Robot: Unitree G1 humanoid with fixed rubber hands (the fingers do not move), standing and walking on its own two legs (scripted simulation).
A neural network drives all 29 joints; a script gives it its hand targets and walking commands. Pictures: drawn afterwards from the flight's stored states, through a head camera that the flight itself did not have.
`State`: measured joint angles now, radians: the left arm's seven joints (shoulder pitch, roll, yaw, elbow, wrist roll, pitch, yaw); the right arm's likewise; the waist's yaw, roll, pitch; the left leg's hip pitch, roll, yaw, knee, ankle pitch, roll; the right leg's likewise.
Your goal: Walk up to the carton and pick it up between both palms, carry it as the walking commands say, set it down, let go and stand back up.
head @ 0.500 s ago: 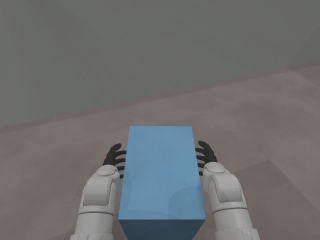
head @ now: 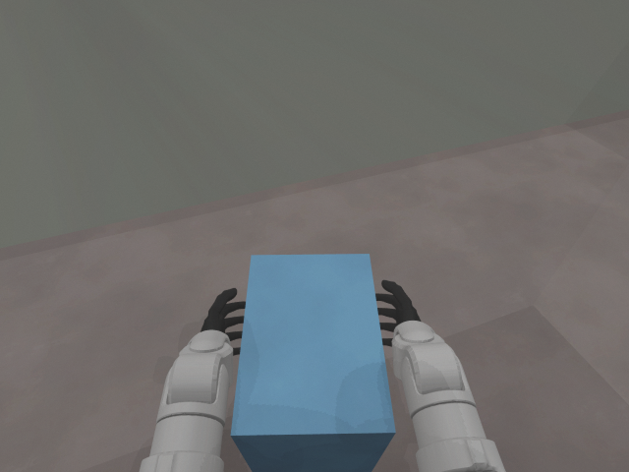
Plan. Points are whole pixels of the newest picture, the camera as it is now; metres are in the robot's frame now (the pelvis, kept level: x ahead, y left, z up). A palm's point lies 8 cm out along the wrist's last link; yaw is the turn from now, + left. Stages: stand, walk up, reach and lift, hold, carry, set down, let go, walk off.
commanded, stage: hold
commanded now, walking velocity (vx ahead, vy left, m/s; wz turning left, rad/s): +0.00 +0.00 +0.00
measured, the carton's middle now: (311, 377) +0.28 +0.03 -0.06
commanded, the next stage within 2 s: set down in 0.52 s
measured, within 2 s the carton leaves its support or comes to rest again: neither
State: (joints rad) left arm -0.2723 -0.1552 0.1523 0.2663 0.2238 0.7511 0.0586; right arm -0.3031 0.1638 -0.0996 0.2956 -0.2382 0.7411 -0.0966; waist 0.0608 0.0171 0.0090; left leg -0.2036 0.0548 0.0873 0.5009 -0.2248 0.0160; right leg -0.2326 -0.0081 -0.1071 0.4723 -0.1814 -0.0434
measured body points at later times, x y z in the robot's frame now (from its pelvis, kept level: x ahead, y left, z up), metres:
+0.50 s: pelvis -0.03 +0.02 +0.00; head -0.12 +0.01 +0.44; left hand +0.29 +0.16 +0.07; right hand +0.32 -0.09 +0.09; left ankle +0.02 +0.13 -0.74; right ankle +0.05 -0.09 -0.74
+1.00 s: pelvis +0.01 +0.00 +0.00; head +0.01 +0.00 +0.45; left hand +0.32 +0.15 +0.00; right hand +0.34 -0.11 +0.00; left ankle +0.02 +0.13 -0.74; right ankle +0.05 -0.09 -0.74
